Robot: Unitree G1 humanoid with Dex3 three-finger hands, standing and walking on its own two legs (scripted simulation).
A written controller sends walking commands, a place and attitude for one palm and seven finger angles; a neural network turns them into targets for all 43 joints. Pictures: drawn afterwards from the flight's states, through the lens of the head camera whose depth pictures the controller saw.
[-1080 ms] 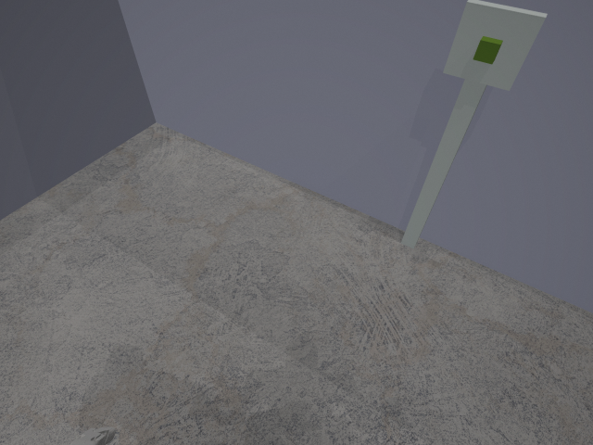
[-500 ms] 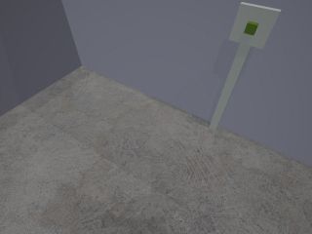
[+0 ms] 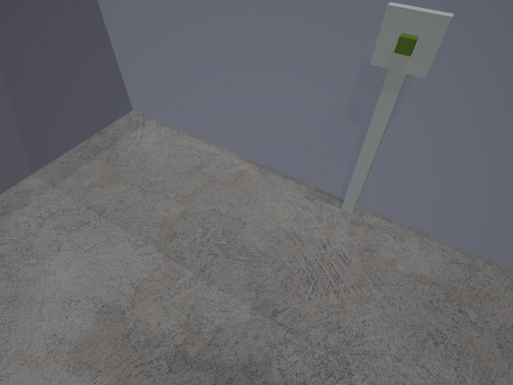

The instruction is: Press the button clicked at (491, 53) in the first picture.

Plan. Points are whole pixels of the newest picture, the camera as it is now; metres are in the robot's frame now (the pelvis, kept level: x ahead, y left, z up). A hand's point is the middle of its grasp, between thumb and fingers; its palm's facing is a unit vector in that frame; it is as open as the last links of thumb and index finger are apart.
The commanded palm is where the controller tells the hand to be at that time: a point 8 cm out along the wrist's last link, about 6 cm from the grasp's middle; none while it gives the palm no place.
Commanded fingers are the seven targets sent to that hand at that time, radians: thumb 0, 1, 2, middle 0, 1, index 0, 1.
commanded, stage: look at it before walking up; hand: left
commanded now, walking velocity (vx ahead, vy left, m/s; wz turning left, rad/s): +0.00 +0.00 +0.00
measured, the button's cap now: (406, 44) +1.03 -0.40 +0.09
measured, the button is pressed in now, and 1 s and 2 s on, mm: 0 0 0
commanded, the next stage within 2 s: walk to a spot facing it in 0.36 s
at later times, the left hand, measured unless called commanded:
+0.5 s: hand out of the picture +0.08 +0.25 -0.15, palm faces -0.04 -0.94 -0.34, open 7.4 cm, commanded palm none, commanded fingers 0.00 0.90 0.90 -0.20 -0.30 -0.20 -0.30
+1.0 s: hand out of the picture +0.05 +0.15 -0.17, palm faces -0.18 -0.95 -0.24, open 7.4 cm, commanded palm none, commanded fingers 0.00 0.90 0.90 -0.20 -0.30 -0.20 -0.30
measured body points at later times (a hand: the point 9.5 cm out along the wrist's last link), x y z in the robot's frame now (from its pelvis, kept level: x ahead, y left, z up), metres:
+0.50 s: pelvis +0.01 +0.00 +0.00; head +0.02 +0.00 +0.45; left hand +0.09 +0.30 -0.13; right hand +0.09 -0.30 -0.13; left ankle +0.00 +0.12 -0.75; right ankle +0.00 -0.12 -0.75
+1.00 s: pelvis +0.00 -0.03 -0.01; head +0.03 -0.06 +0.44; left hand +0.06 +0.20 -0.15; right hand +0.01 -0.29 -0.17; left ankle +0.01 +0.11 -0.67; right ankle -0.01 -0.11 -0.75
